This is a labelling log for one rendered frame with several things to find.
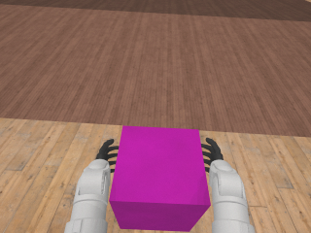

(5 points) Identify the left robot hand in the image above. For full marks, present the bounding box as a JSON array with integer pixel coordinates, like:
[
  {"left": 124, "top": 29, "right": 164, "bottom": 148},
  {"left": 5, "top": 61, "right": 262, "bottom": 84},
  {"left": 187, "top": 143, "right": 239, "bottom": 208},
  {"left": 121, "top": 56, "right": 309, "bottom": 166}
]
[{"left": 95, "top": 139, "right": 119, "bottom": 173}]

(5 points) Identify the robot left forearm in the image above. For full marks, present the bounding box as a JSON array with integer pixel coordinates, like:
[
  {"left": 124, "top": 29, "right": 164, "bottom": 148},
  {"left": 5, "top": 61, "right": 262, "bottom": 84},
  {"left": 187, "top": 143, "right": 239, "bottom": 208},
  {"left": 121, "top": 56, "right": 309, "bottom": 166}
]
[{"left": 64, "top": 159, "right": 111, "bottom": 233}]

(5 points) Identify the right robot hand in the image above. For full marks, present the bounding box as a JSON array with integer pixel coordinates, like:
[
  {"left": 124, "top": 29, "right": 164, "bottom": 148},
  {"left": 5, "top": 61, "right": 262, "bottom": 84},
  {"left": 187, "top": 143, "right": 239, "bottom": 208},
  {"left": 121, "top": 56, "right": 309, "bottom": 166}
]
[{"left": 201, "top": 138, "right": 224, "bottom": 173}]

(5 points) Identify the carton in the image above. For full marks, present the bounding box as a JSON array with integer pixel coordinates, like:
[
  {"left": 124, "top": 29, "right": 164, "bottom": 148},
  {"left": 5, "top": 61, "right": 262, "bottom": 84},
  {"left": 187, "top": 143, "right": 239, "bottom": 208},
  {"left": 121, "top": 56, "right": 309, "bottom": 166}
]
[{"left": 109, "top": 125, "right": 211, "bottom": 232}]

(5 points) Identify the robot right forearm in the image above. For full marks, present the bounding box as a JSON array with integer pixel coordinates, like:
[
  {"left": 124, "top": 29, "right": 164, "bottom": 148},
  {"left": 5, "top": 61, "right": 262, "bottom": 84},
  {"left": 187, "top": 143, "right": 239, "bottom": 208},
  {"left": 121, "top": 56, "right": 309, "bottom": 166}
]
[{"left": 209, "top": 159, "right": 256, "bottom": 233}]

